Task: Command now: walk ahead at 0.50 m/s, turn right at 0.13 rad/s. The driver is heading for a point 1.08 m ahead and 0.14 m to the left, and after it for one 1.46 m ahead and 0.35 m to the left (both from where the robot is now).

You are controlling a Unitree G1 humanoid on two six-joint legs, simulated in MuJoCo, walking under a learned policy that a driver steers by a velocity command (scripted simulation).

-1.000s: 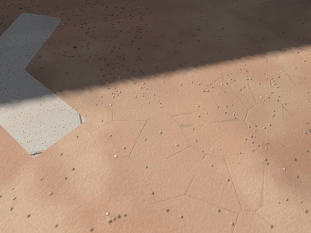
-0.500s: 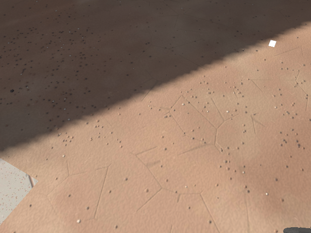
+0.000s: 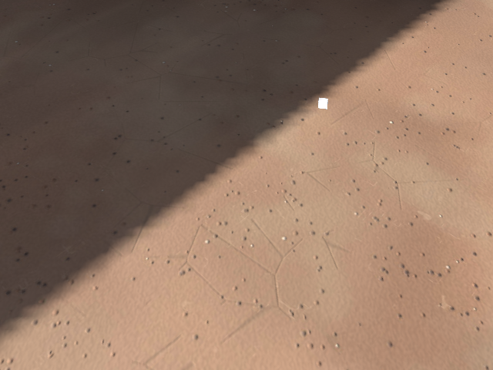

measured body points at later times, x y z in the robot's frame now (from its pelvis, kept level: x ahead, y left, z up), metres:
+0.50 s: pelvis +0.27 -0.07 +0.00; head +0.29 -0.08 +0.45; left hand +0.30 +0.21 -0.12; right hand +0.42 -0.34 -0.11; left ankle +0.38 +0.11 -0.67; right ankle +0.24 -0.15 -0.75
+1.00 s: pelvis +0.54 +0.02 +0.00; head +0.57 +0.04 +0.45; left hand +0.61 +0.33 -0.10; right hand +0.72 -0.22 -0.11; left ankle +0.52 +0.08 -0.75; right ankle +0.68 -0.14 -0.67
